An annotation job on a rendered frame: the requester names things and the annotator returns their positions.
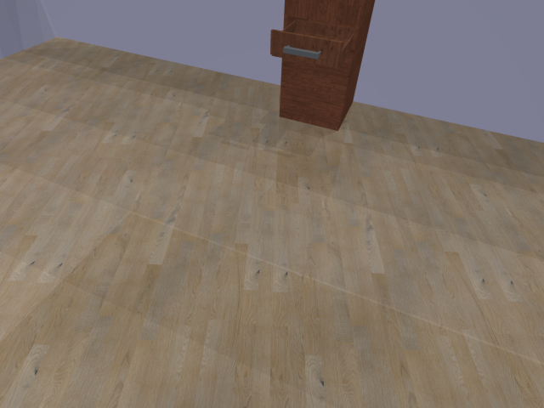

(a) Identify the drawer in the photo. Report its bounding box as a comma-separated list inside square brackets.
[270, 20, 354, 69]

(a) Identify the cabinet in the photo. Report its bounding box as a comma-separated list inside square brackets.
[280, 0, 375, 131]

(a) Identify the handle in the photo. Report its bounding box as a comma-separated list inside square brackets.
[283, 45, 321, 59]

